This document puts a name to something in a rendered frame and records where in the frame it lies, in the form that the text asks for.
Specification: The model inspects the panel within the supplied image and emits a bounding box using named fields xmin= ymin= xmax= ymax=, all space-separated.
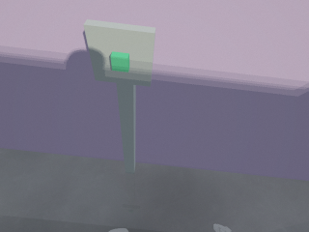
xmin=83 ymin=19 xmax=155 ymax=174

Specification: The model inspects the button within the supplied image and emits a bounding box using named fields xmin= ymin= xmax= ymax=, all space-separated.
xmin=110 ymin=51 xmax=130 ymax=73

